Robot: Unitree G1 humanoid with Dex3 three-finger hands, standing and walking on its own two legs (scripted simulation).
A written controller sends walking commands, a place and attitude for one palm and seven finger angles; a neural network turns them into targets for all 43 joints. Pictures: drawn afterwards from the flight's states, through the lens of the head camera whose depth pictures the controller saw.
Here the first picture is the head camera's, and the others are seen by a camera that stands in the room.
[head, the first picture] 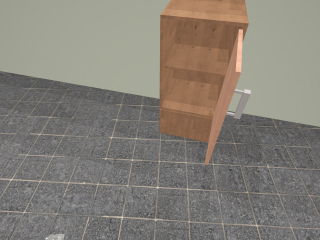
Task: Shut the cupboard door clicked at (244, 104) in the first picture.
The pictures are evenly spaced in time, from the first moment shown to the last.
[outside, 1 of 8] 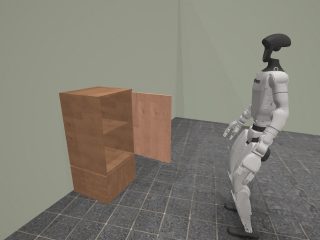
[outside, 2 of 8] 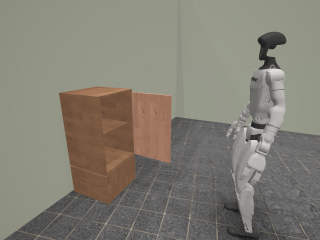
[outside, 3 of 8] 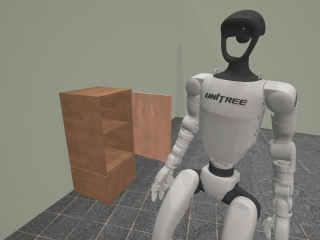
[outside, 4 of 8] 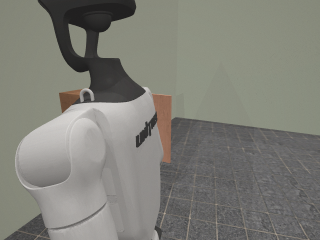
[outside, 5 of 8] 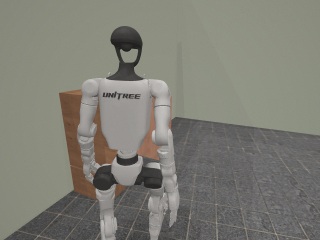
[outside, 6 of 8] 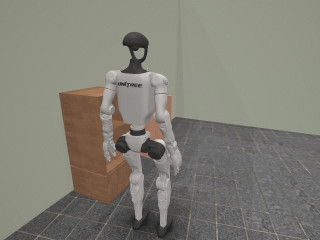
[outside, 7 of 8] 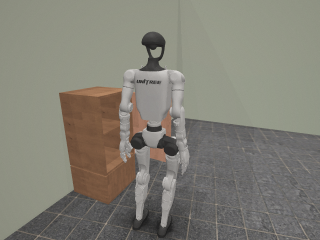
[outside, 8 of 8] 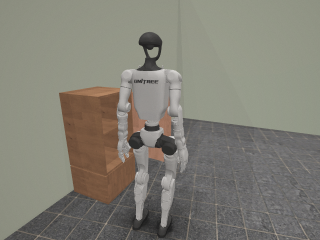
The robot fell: no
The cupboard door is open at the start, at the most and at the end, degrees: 87 87 87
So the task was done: no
